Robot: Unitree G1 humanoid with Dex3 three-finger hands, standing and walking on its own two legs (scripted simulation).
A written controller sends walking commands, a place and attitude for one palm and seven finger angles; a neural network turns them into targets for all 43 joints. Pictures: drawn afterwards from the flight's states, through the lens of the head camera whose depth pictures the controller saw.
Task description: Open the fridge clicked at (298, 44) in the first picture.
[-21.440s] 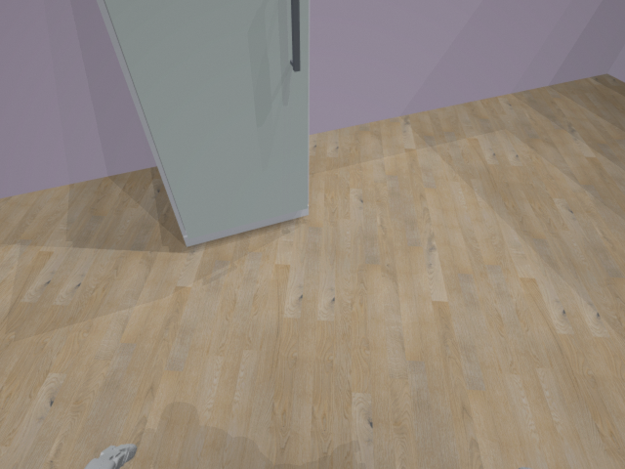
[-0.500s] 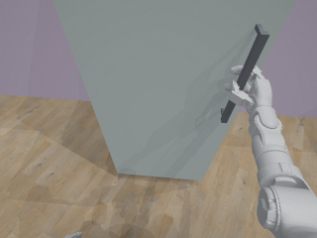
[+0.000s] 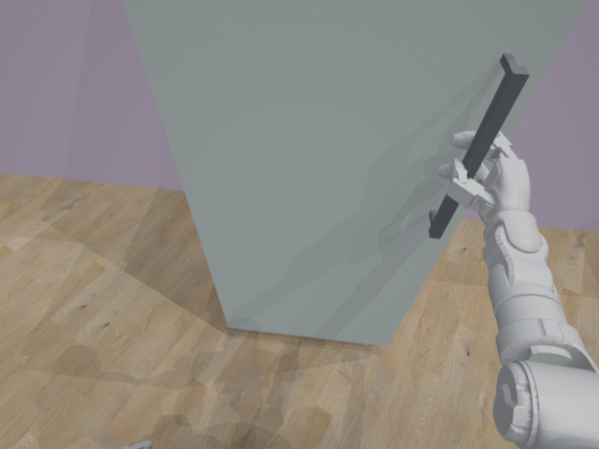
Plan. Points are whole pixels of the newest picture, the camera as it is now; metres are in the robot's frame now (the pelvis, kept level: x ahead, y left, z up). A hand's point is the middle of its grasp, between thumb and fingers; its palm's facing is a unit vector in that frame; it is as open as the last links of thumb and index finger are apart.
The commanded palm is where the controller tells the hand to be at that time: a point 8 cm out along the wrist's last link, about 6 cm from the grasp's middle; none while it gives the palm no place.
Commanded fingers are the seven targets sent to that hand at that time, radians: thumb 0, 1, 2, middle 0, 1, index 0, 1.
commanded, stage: grip the handle and tug to test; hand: right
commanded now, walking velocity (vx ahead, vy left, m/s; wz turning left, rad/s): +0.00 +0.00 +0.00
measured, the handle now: (464, 162) +0.51 -0.16 +0.13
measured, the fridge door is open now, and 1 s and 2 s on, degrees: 0 15 46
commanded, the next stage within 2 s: pull the door a little, standing still in 0.12 s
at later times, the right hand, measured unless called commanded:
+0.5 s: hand (456, 184) +0.45 -0.14 +0.14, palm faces -0.01 +1.00 +0.01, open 5.5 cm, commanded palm +0.40 -0.19 +0.13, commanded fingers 0.00 -0.90 -0.90 0.45 1.40 0.45 1.40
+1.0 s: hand (453, 255) +0.33 -0.12 +0.13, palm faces -0.05 +0.99 -0.16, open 6.1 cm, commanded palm +0.31 -0.18 +0.13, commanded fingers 0.00 -0.90 -0.90 0.45 1.40 0.45 1.40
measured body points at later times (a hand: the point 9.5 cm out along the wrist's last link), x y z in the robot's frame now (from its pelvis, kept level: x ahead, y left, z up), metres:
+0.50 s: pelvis +0.02 -0.01 +0.01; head +0.05 +0.00 +0.45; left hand +0.12 +0.24 -0.11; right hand +0.44 -0.19 +0.14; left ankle -0.03 +0.10 -0.72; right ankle +0.01 -0.11 -0.72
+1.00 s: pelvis +0.04 -0.01 +0.02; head +0.06 +0.01 +0.47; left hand +0.22 +0.23 -0.07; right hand +0.33 -0.18 +0.14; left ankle -0.02 +0.09 -0.71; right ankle +0.01 -0.12 -0.72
